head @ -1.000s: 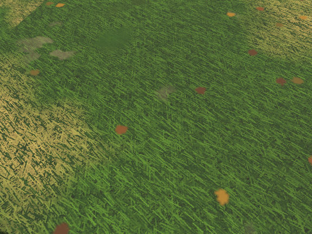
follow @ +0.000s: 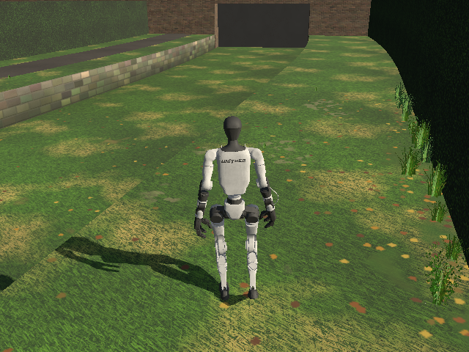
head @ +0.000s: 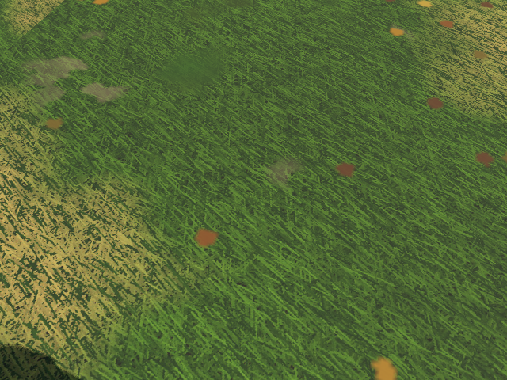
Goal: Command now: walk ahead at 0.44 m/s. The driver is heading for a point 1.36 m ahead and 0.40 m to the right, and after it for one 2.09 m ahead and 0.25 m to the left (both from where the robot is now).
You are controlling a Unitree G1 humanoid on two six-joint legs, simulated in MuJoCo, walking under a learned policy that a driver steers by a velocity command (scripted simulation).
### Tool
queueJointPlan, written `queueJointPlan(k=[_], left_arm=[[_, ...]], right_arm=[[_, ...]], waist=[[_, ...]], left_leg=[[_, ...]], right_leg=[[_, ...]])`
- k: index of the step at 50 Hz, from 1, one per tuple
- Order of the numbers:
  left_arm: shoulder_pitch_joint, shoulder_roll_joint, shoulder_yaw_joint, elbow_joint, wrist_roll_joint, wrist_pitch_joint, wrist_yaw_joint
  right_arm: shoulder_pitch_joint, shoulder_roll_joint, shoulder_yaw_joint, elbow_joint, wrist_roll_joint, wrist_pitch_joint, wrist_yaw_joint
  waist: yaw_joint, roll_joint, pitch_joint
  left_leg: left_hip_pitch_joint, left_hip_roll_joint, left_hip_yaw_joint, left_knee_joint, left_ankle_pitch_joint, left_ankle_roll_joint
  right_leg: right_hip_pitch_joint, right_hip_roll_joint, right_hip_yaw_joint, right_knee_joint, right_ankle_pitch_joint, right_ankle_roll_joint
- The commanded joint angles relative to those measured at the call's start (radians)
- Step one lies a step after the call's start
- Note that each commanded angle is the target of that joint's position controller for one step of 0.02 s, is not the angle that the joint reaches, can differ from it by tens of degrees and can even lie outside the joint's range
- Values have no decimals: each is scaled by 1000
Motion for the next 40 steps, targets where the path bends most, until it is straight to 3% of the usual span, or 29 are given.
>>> queueJointPlan(k=[1,3,8,11,14,17,19,20,21,22,23,24,25,27,30,34,40], left_arm=[[47,15,8,-49,11,6,-13],[8,27,16,-67,8,21,-18],[-251,31,20,-160,4,30,-26],[-378,10,10,-206,-4,25,-29],[-443,18,11,-234,-7,21,-27],[-390,43,23,-230,-6,11,-17],[-175,76,45,-160,-6,0,-4],[-28,106,61,-111,6,-7,4],[117,198,88,-90,28,-7,12],[110,231,100,-82,6,10,0],[-20,212,93,-103,-13,16,-10],[-95,154,78,-120,-18,13,-11],[-128,110,66,-119,-14,9,-10],[-124,75,51,-104,-17,-5,1],[-66,119,58,-99,-23,-18,9],[12,131,59,-105,-25,-11,7],[113,144,63,-117,-18,-3,12]], right_arm=[[100,-59,4,3,1,-22,-5],[161,-67,8,24,2,-34,-11],[256,-65,19,39,1,-39,-13],[291,-63,23,43,2,-43,-17],[319,-78,21,54,-1,-45,-24],[287,-104,13,53,-9,-45,-33],[266,-127,4,53,-15,-36,-37],[264,-127,4,49,-10,-32,-37],[302,-69,17,16,12,-32,-28],[357,-50,10,9,30,-38,-11],[254,-93,1,-26,8,-39,-12],[148,-99,1,-59,2,-48,-8],[115,-86,2,-69,-1,-53,-7],[112,-64,1,-85,-27,-26,-5],[74,-59,1,-117,-33,7,0],[-137,-83,-1,-205,-25,19,4],[-332,-87,8,-294,-15,15,13]], waist=[[18,77,54],[23,87,61],[-21,90,103],[-47,106,105],[-58,117,104],[-13,125,62],[74,124,-61],[131,104,-138],[152,-25,-261],[99,-198,-351],[52,-65,-238],[44,4,-119],[10,65,-47],[-45,48,-19],[-56,25,-12],[-3,-1,39],[70,-31,22]], left_leg=[[81,270,-342,-382,-11,102],[103,249,-274,-387,122,108],[182,231,-197,-407,296,120],[210,217,-151,-395,424,112],[285,239,-137,-372,518,110],[376,262,-100,-259,798,93],[394,247,-51,11,974,65],[286,220,-22,219,845,47],[23,147,21,562,466,17],[-265,-50,-47,886,-246,-13],[-381,35,-151,918,-175,9],[-405,78,-148,870,-87,10],[-366,113,-150,785,-40,6],[-271,140,-155,678,-33,-20],[-274,138,-129,574,-22,-62],[-382,142,-109,378,137,-110],[-425,96,-110,194,235,-114]], right_leg=[[-208,-71,24,13,81,7],[-246,-70,-2,-21,110,20],[-399,-72,-52,-215,235,53],[-349,-39,-87,-402,302,55],[-302,-12,-105,-519,308,28],[-197,34,-123,-581,227,-25],[31,101,-145,-631,189,-68],[240,73,-107,-666,203,-95],[508,-173,223,-677,100,-180],[658,-356,734,-851,94,-319],[572,-306,665,-884,18,-283],[431,-282,529,-902,57,-254],[307,-239,443,-932,161,-219],[172,-166,331,-949,304,-181],[126,-130,273,-969,370,-189],[141,-103,271,-1005,337,-166],[292,-93,292,-926,476,-137]])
